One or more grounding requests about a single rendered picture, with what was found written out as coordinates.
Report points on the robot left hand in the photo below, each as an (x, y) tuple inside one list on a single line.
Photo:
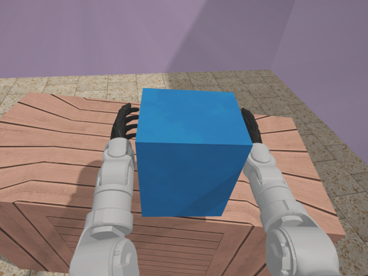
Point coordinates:
[(119, 128)]

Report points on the carton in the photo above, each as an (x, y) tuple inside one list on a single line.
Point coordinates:
[(191, 147)]

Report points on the robot left forearm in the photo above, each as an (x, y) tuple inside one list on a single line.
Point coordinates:
[(111, 215)]

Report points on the robot right hand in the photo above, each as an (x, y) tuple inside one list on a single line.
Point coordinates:
[(251, 125)]

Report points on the robot right upper arm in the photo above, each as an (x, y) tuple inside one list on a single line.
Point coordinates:
[(300, 251)]

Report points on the robot left upper arm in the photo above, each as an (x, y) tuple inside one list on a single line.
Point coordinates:
[(109, 257)]

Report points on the pedestal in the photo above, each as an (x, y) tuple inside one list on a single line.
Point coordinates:
[(51, 150)]

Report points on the robot right forearm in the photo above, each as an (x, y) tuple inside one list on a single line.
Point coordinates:
[(277, 205)]

